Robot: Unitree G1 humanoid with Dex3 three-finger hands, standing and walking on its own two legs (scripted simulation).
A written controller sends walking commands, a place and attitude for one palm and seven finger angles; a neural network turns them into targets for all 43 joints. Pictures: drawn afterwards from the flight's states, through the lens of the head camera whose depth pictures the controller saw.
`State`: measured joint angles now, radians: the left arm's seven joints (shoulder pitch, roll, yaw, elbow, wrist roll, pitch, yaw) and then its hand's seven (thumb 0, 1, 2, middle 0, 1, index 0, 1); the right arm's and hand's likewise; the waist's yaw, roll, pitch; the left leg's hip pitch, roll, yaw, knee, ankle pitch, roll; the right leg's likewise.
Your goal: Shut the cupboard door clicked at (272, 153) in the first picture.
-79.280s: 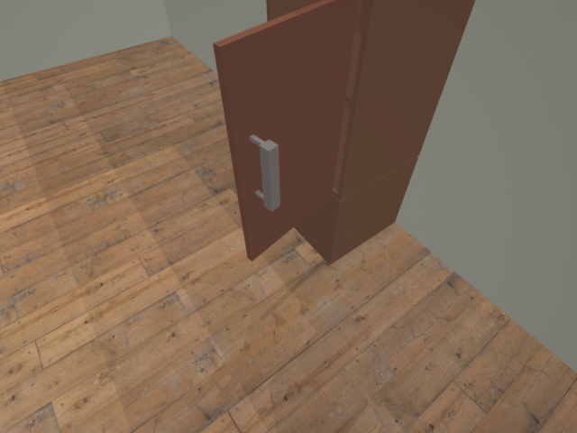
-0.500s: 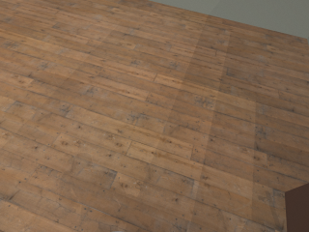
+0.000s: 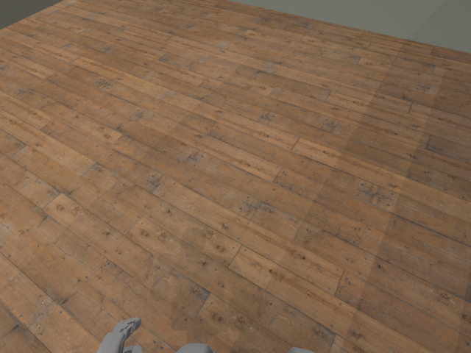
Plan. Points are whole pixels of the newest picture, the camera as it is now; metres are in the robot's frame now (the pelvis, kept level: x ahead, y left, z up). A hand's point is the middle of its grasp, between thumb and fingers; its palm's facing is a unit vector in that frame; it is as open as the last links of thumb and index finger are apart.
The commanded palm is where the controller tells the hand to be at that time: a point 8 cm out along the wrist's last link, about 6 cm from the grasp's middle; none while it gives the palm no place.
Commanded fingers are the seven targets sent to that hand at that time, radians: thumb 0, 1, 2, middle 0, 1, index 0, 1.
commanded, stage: walk to a spot facing it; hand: left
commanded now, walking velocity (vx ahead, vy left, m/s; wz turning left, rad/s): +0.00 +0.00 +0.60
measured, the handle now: out of the picture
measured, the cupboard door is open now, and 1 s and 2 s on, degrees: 19 19 19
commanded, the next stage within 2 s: turn to face it in 0.24 s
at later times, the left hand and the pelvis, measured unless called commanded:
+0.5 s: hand out of the picture +0.06 +0.22 -0.18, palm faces +0.31 -0.92 -0.23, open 7.4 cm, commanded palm none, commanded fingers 0.00 0.90 0.90 -0.20 -0.30 -0.20 -0.30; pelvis +0.10 +0.02 +0.00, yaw +14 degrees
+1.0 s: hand (157, 323) +0.19 +0.18 -0.15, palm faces +0.02 -0.97 -0.26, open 7.4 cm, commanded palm none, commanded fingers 0.00 0.90 0.90 -0.20 -0.30 -0.20 -0.30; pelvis +0.14 -0.02 +0.01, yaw -2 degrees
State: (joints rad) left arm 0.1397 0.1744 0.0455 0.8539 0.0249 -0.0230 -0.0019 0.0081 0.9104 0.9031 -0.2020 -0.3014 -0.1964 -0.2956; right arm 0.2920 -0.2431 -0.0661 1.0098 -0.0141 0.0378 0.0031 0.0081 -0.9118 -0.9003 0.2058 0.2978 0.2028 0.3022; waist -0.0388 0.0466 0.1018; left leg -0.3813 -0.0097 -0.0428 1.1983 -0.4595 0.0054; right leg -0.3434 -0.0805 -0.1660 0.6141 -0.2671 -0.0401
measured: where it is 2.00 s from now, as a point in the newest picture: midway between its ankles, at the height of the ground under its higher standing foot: outside the picture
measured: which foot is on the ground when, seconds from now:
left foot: up 0.00-0.36, down 0.38-0.82, up 0.84-1.00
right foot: down 0.00-0.38, up 0.40-0.78, down 0.80-1.00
